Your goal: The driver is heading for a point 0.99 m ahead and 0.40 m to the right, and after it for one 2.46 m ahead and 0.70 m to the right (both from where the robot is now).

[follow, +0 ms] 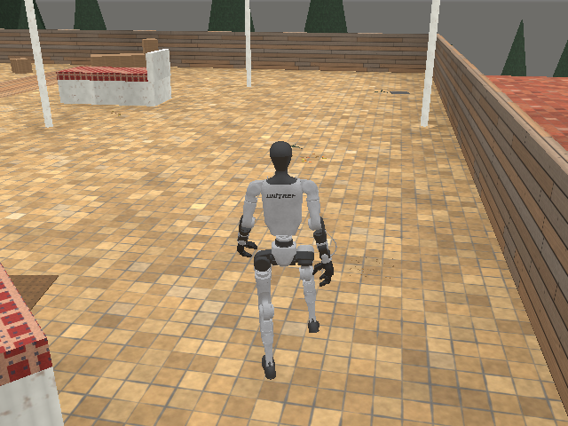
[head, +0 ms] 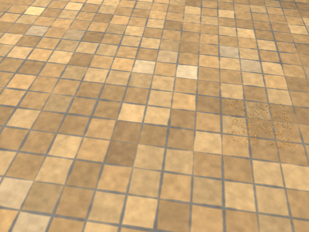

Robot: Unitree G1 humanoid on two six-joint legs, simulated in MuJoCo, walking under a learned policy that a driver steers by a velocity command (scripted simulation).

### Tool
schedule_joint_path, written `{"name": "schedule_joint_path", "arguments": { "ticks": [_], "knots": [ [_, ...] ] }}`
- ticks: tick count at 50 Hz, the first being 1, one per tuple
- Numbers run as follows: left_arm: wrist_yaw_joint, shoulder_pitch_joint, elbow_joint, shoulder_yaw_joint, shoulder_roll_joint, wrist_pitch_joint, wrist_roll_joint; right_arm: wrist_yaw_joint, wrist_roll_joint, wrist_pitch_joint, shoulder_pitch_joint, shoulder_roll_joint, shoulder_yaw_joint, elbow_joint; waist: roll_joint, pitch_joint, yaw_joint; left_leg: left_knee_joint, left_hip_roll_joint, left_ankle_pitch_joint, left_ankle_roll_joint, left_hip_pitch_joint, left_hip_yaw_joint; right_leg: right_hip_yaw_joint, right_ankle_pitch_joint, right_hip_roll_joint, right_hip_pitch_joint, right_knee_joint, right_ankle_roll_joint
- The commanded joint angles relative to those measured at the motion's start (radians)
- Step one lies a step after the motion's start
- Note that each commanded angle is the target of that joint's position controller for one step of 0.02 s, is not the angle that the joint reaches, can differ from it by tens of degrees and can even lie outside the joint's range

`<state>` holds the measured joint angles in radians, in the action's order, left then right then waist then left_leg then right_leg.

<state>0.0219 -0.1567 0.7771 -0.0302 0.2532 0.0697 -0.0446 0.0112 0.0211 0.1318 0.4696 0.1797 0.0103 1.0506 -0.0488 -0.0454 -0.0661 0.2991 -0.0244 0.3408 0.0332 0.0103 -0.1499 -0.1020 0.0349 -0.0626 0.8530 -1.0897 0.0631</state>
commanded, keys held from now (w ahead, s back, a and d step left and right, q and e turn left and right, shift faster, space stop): e+shift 0.68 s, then shift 0.32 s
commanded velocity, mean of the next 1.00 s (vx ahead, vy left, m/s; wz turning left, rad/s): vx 0.22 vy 0.00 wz -0.73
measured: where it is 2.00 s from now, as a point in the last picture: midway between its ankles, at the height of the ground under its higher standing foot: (187, 212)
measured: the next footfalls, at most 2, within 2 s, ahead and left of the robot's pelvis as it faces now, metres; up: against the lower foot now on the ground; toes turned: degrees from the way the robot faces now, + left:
right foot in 0.20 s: +0.36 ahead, -0.08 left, +0.00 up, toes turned -9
left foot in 0.70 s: +0.53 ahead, +0.04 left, +0.00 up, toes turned -47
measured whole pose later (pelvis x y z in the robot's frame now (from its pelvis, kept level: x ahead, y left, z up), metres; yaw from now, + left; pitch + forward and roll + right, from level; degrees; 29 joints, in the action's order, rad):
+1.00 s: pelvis +0.36 +0.03 +0.00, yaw -45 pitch +0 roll -1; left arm -0.02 -0.19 0.65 -0.05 0.30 -0.06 -0.02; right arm -0.02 0.01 -0.02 0.18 0.25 0.04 0.65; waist -0.01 0.06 -0.03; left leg 0.46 0.00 0.14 0.01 -0.33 0.05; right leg -0.08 -0.45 0.02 0.37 -0.87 -0.08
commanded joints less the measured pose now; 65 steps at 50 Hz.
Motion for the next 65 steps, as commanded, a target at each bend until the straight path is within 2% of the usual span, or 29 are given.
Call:
{"name": "schedule_joint_path", "arguments": {
  "ticks": [1, 4, 6, 9, 10, 11, 12, 13, 14, 15, 18, 21, 25, 33, 34, 35, 36, 38, 40, 43, 49, 53, 54, 55, 56, 57, 60, 62, 65],
  "knots": [
    [0.015, 0.119, -0.092, -0.016, 0.039, 0.01, 0.002, -0.031, 0.007, 0.019, -0.056, 0.129, 0.015, -0.074, 0.095, 0.201, 0.021, -0.247, 0.198, -0.329, 0.009, -0.149, 0.014, 0.068, 0.166, 0.013, 0.003, 0.174, 0.001],
    [0.055, 0.227, -0.149, -0.008, -0.004, 0.025, 0.023, -0.06, -0.002, -0.001, -0.023, 0.173, 0.016, -0.084, 0.092, 0.207, 0.005, -0.171, 0.183, -0.729, -0.05, -0.137, -0.091, 0.215, 0.24, 0.061, -0.187, 0.397, 0.016],
    [0.08, 0.205, -0.169, -0.027, 0.032, 0.027, 0.022, -0.088, -0.011, -0.028, -0.005, 0.247, 0.033, -0.105, 0.143, 0.144, 0.037, -0.009, 0.203, -1.113, -0.07, -0.016, -0.109, 0.29, 0.171, 0.135, -0.281, 0.45, 0.028],
    [0.073, -0.211, -0.075, -0.093, 0.183, -0.002, 0.019, -0.106, -0.008, -0.072, -0.102, 0.31, 0.066, -0.177, 0.214, -0.064, 0.248, 0.492, 0.241, -1.33, -0.07, -0.029, -0.061, 0.219, 0.051, 0.179, -0.693, 0.476, 0.096],
    [0.039, -0.309, -0.041, -0.103, 0.202, -0.015, 0.02, -0.084, -0.018, -0.063, -0.132, 0.274, 0.064, -0.2, 0.1, -0.083, 0.279, 0.803, 0.141, -0.805, -0.092, -0.146, -0.067, 0.105, 0.171, 0.121, -0.854, 0.636, 0.124],
    [0.012, -0.243, -0.059, -0.099, 0.261, -0.022, 0.054, -0.048, 0.034, -0.031, -0.062, 0.084, 0.019, -0.263, -0.267, -0.11, 0.118, 1.227, -0.041, 0.324, -0.118, -0.586, 0.029, -0.198, 0.69, -0.054, -1.143, 0.43, 0.226],
    [0.012, -0.221, -0.11, -0.1, 0.297, -0.008, 0.105, -0.024, -0.012, 0.004, 0.059, 0.116, 0.009, -0.301, -0.174, -0.434, 0.098, 1.442, -0.083, 0.318, -0.106, -0.706, 0.31, -0.647, 0.462, -0.277, -1.302, 0.594, 0.454],
    [0.013, -0.171, -0.155, -0.108, 0.258, -0.014, 0.081, -0.022, -0.024, 0.015, -0.065, 0.224, 0.033, -0.33, 0.022, -0.406, 0.149, 1.371, -0.034, 0.211, -0.064, -0.698, 0.349, -0.628, 0.188, -0.221, -1.195, 0.696, 0.408],
    [0.011, -0.09, -0.165, -0.094, 0.214, -0.012, 0.042, -0.027, -0.027, 0.011, -0.147, 0.223, 0.038, -0.371, 0.132, -0.198, 0.09, 1.253, -0.005, 0.148, -0.053, -0.739, 0.323, -0.541, 0.011, -0.158, -0.994, 0.766, 0.355],
    [0.01, -0.025, -0.182, -0.08, 0.178, -0.011, 0.023, -0.035, -0.013, -0.004, -0.159, 0.23, 0.043, -0.369, 0.21, -0.118, 0.044, 1.175, 0.031, 0.112, -0.061, -0.705, 0.316, -0.503, -0.06, -0.126, -0.833, 0.811, 0.316],
    [-0.001, 0.03, -0.207, -0.085, 0.176, -0.023, 0.04, -0.048, 0.002, -0.055, -0.16, 0.243, 0.06, -0.4, 0.126, -0.006, -0.003, 0.973, 0.066, 0.077, -0.102, -0.583, 0.302, -0.37, 0.098, -0.027, -0.534, 0.838, 0.28],
    [-0.031, -0.016, -0.193, -0.096, 0.209, -0.046, 0.036, -0.063, 0.019, -0.068, -0.224, 0.194, 0.049, -0.441, 0.09, -0.059, 0.017, 0.804, 0.029, 0.005, -0.141, -0.562, 0.276, -0.297, 0.331, 0.028, -0.484, 0.759, 0.249],
    [-0.066, -0.012, -0.209, -0.099, 0.218, -0.096, 0.005, -0.068, -0.002, -0.09, -0.322, 0.194, 0.053, -0.476, -0.01, -0.107, 0.051, 0.619, -0.018, -0.148, -0.153, -0.58, 0.307, -0.342, 0.003, 0.077, -0.544, 0.724, 0.146],
    [-0.069, 0.005, -0.256, -0.1, 0.192, -0.119, 0.015, -0.036, -0.022, -0.044, -0.369, 0.237, 0.085, -0.474, -0.133, -0.071, 0.07, 0.149, -0.041, -0.193, -0.101, -0.372, 0.34, -0.521, -0.064, 0.086, -0.636, 0.591, 0.076],
    [-0.065, -0.003, -0.26, -0.089, 0.162, -0.121, 0.008, -0.034, -0.022, -0.043, -0.337, 0.243, 0.092, -0.459, -0.076, -0.086, 0.06, 0.023, 0.028, -0.318, -0.066, -0.243, 0.347, -0.48, -0.258, 0.136, -0.584, 0.495, 0.041],
    [-0.061, -0.107, -0.244, -0.066, 0.087, -0.124, 0.022, -0.04, -0.007, -0.056, -0.357, 0.289, 0.099, -0.475, 0.118, -0.153, 0.124, 0.059, 0.256, -0.473, 0.034, -0.071, 0.517, -0.32, -0.609, 0.227, -0.473, 0.277, -0.008],
    [-0.054, -0.113, -0.275, -0.08, 0.154, -0.115, 0.017, -0.036, 0.036, -0.074, -0.341, 0.31, 0.103, -0.48, 0.338, -0.132, 0.14, 0.038, 0.402, -0.603, 0.2, -0.064, 0.744, -0.175, -0.748, 0.295, -0.296, 0.092, -0.061],
    [-0.048, -0.105, -0.222, -0.108, 0.271, -0.111, 0.027, -0.039, 0.013, -0.085, -0.359, 0.222, 0.087, -0.501, 0.201, -0.082, 0.107, 0.06, 0.359, -0.461, 0.219, -0.135, 0.659, -0.129, -0.594, 0.185, -0.251, -0.143, -0.128],
    [-0.058, -0.1, -0.196, -0.092, 0.22, -0.131, 0.029, -0.045, -0.007, -0.106, -0.375, 0.207, 0.073, -0.507, 0.131, -0.026, 0.095, 0.06, 0.263, -0.386, 0.165, -0.207, 0.522, -0.078, -0.503, 0.175, -0.252, -0.24, -0.151],
    [-0.056, -0.063, -0.209, -0.062, 0.144, -0.125, 0.024, -0.045, 0.003, -0.124, -0.348, 0.218, 0.069, -0.489, 0.176, -0.012, 0.074, 0.029, 0.191, -0.398, 0.158, -0.216, 0.404, 0.008, -0.466, 0.157, -0.294, -0.121, -0.16],
    [-0.043, -0.032, -0.196, -0.042, 0.119, -0.113, 0.031, -0.038, -0.016, -0.139, -0.311, 0.251, 0.082, -0.459, 0.279, -0.048, 0.032, 0.02, 0.231, -0.272, 0.189, -0.166, 0.415, 0.071, -0.49, 0.089, -0.479, 0.295, -0.136],
    [-0.025, -0.109, -0.141, -0.043, 0.107, -0.106, 0.036, -0.04, -0.043, -0.146, -0.262, 0.245, 0.074, -0.421, 0.245, -0.03, 0.068, 0.073, 0.215, -0.259, 0.133, -0.249, 0.396, 0.107, -0.265, 0.11, -0.683, 0.696, -0.053],
    [-0.025, -0.112, -0.146, -0.044, 0.134, -0.104, 0.048, -0.036, -0.039, -0.138, -0.219, 0.227, 0.068, -0.404, 0.187, -0.041, 0.062, 0.117, 0.19, -0.21, 0.068, -0.336, 0.358, 0.03, -0.192, 0.048, -0.786, 0.721, -0.015],
    [-0.033, -0.126, -0.153, -0.056, 0.207, -0.106, 0.064, -0.025, -0.001, -0.122, -0.207, 0.156, 0.046, -0.423, -0.063, -0.085, 0.033, 0.307, 0.085, -0.022, -0.016, -0.455, 0.227, -0.189, -0.003, -0.154, -0.883, 0.723, 0.054],
    [-0.023, -0.074, -0.142, -0.045, 0.175, -0.098, 0.086, -0.029, -0.002, -0.111, -0.29, 0.159, 0.048, -0.459, -0.208, -0.029, 0.054, 0.301, 0.051, 0.159, -0.058, -0.444, 0.18, -0.278, -0.068, -0.257, -0.654, 0.777, 0.174],
    [-0.022, -0.008, -0.167, -0.029, 0.124, -0.083, 0.095, -0.033, -0.007, -0.111, -0.329, 0.204, 0.06, -0.45, -0.137, 0.03, 0.066, 0.379, 0.07, 0.129, -0.077, -0.397, 0.203, -0.235, -0.152, -0.204, -0.601, 0.807, 0.168],
    [-0.03, -0.041, -0.125, -0.035, 0.14, -0.058, 0.055, -0.035, -0.001, -0.121, -0.292, 0.194, 0.063, -0.41, -0.133, 0.026, 0.088, 0.422, 0.045, 0.021, -0.105, -0.417, 0.161, -0.18, -0.311, -0.126, -0.673, 0.804, 0.116],
    [-0.036, -0.17, -0.088, -0.058, 0.217, -0.059, 0.034, -0.025, -0.047, -0.108, -0.342, 0.232, 0.078, -0.436, -0.146, 0.107, 0.146, 0.581, 0.052, 0.093, -0.082, -0.644, 0.164, -0.359, -0.728, -0.196, -0.756, 0.913, 0.17],
    [-0.043, -0.185, -0.084, -0.049, 0.174, -0.029, 0.029, -0.009, -0.061, -0.062, -0.391, 0.204, 0.069, -0.452, -0.097, 0.165, 0.153, 0.53, 0.102, 0.03, -0.03, -0.79, 0.194, -0.399, -0.704, -0.232, -0.858, 0.962, 0.177]
  ]
}}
